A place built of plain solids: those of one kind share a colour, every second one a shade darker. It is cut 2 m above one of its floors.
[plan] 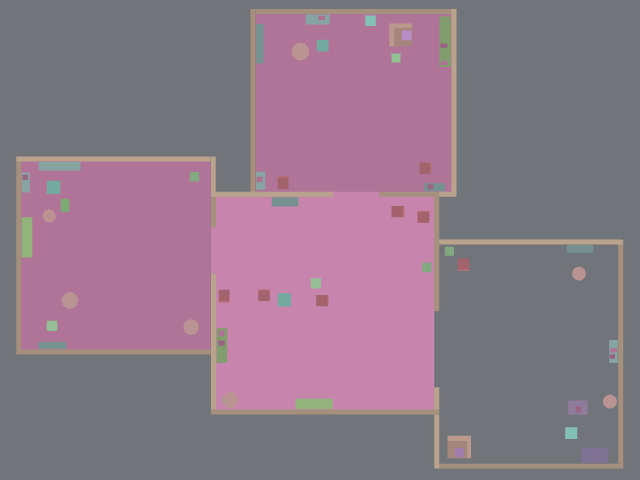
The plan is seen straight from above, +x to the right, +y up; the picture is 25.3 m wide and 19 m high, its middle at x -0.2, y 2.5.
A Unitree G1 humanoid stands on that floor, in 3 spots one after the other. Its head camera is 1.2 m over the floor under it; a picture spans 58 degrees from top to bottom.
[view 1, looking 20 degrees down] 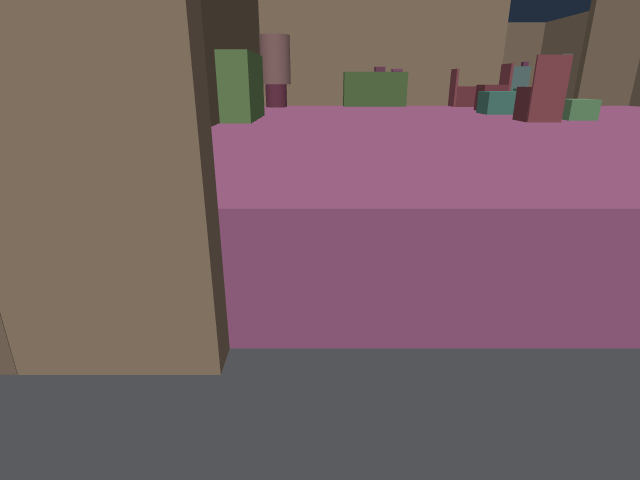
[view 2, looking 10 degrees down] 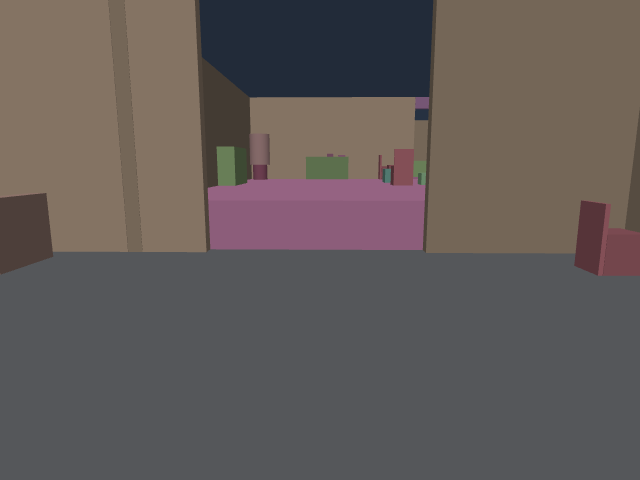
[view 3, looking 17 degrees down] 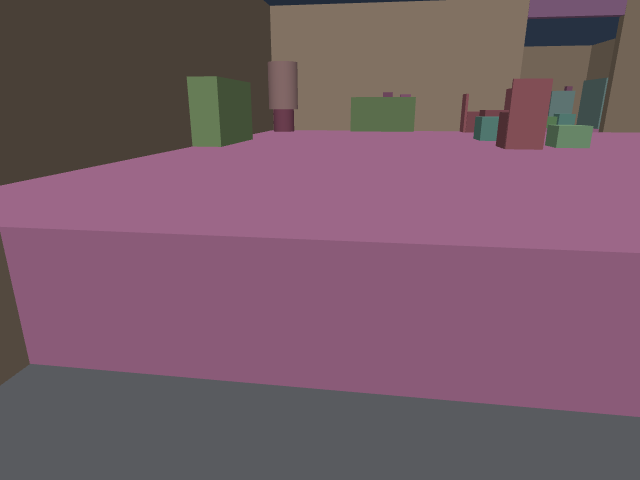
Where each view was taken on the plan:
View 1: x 6.09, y -2.89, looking -180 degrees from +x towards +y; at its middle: floor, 1.89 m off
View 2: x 10.33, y -1.66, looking -179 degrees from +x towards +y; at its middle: floor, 6.10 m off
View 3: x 5.95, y -1.66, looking -172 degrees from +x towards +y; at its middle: floor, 1.73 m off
